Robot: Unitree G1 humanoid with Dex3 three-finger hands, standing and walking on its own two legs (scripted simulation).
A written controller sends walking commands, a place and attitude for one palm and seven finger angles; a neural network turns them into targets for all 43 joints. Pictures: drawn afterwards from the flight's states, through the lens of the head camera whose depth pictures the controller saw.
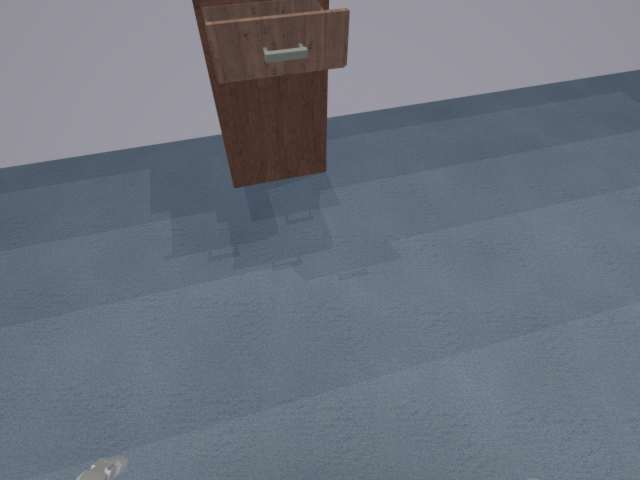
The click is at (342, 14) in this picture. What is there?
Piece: drawer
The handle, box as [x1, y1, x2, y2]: [263, 43, 307, 62]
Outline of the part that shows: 307,49 301,43 298,43 298,48 268,51 264,47 263,51 266,62 307,57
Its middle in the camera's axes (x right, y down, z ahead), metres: -0.11 -0.54 +1.11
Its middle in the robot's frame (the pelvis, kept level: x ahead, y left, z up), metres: +1.19 +0.17 -0.02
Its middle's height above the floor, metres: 0.75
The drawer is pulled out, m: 0.29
